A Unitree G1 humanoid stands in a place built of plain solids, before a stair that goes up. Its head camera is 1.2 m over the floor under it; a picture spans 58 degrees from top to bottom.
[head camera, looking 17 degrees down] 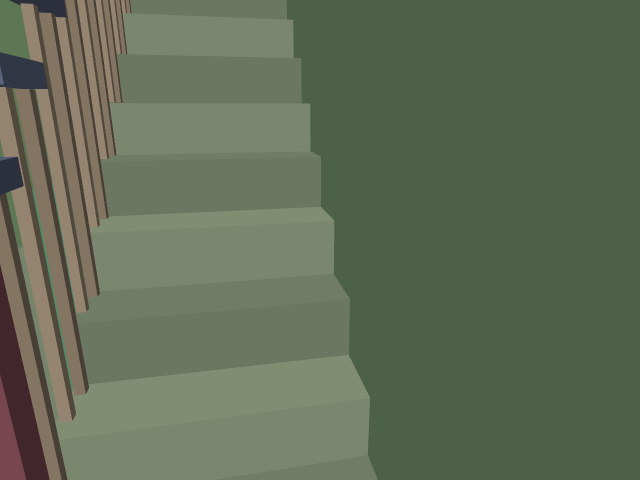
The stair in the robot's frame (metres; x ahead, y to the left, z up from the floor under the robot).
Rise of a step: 0.20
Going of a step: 0.23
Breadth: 0.85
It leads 12 degrees to the left of straight ahead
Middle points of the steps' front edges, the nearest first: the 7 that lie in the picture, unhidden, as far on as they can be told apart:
0.97 0.27 0.41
1.19 0.32 0.61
1.42 0.36 0.81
1.65 0.41 1.02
1.87 0.46 1.22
2.10 0.50 1.42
2.33 0.55 1.62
